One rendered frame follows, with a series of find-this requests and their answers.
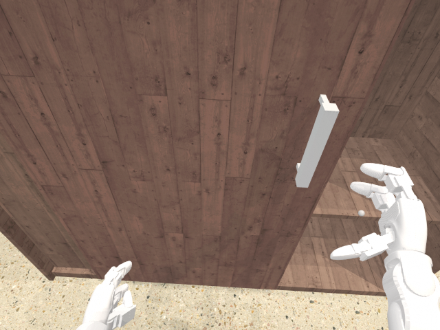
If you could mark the left robot hand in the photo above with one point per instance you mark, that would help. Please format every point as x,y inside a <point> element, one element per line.
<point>102,306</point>

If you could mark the wardrobe door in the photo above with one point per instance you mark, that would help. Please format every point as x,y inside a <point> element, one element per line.
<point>167,132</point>
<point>23,201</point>

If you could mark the handle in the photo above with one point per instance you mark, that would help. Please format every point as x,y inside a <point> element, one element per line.
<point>323,125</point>

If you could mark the right robot forearm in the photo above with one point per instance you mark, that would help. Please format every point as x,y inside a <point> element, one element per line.
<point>412,290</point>

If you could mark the right robot hand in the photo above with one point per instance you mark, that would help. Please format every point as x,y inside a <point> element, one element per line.
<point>405,214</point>

